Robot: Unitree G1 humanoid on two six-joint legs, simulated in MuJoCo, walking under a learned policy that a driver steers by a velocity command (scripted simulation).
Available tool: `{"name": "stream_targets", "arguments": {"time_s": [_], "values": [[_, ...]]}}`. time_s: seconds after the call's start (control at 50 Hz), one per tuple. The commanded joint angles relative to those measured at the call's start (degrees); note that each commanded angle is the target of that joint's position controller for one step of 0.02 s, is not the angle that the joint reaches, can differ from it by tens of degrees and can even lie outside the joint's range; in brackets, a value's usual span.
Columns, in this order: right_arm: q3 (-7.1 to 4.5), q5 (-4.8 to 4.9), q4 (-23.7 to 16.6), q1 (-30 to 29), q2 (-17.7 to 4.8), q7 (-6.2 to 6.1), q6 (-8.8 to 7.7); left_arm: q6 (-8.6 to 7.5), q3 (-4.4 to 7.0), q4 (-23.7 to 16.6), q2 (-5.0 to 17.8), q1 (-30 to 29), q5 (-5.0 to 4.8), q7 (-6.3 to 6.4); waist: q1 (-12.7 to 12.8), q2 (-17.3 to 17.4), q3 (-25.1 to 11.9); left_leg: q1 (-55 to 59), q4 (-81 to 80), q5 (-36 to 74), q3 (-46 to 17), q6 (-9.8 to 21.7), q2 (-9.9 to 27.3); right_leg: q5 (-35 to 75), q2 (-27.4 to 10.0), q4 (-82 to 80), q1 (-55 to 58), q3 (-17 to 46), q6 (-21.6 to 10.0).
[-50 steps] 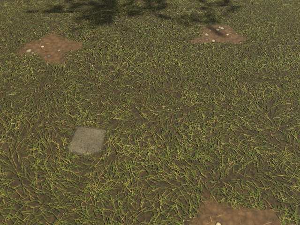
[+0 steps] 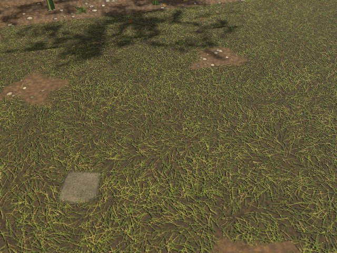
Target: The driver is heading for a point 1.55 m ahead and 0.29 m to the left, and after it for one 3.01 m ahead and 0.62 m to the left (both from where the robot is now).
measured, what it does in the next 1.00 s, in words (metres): stands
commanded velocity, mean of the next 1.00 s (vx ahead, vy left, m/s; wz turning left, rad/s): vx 0.00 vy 0.00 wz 0.00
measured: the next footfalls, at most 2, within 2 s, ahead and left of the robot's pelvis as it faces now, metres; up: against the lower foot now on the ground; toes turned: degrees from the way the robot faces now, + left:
left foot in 1.86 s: +0.31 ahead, +0.22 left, +0.00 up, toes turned +2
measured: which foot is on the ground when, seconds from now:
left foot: down 0.00-1.00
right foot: down 0.00-1.00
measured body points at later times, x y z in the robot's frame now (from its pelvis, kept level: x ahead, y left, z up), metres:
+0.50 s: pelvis +0.00 +0.00 +0.00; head +0.01 +0.00 +0.45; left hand +0.03 +0.25 -0.16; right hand +0.01 -0.24 -0.15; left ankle -0.01 +0.13 -0.74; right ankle +0.01 -0.11 -0.74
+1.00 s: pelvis +0.00 +0.01 +0.00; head +0.02 +0.01 +0.45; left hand +0.00 +0.24 -0.16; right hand -0.01 -0.23 -0.16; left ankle -0.01 +0.13 -0.74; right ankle +0.01 -0.11 -0.74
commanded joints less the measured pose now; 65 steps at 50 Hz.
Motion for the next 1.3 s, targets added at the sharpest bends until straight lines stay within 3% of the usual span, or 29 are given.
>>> {"name": "stream_targets", "arguments": {"time_s": [0.02,0.48,1.28,1.3], "values": [[-1.1,0.05,-0.92,1.38,-6.08,-0.25,-0.44,-0.55,0.98,-0.72,5.71,0.41,-0.07,0.32,-0.09,0.01,-0.5,-2.89,-5.18,6.34,-1.19,0.91,1.33,6.9,-2.69,-4.8,1.46,2.8,-0.88],[-0.16,0.22,4.46,6.28,-3.8,-0.65,-0.12,-0.4,-0.17,5.9,3.46,3.22,-0.25,0.57,0.07,-0.08,0.68,-3.42,-5.52,6.98,-0.53,1.13,0.34,7.65,-2.25,-5.07,1.28,1.47,-0.66],[0.45,0.39,6.15,12.13,-1.04,-0.65,0.04,-0.67,-1.39,7.34,1.06,9.21,-0.42,0.93,0.03,0.03,2.06,-4.57,-5.29,6.45,-0.57,1.67,-0.3,6.33,-2.03,-4.67,-0.39,0.47,-0.23],[0.61,0.34,6.76,13.28,-0.33,-0.69,0.1,-0.61,-1.56,7.9,0.38,10.31,-0.35,0.97,0.03,0.01,0.66,-4.0,-5.47,1.32,0.04,1.77,-0.87,0.94,-1.47,-4.87,0.22,-0.13,-0.28]]}}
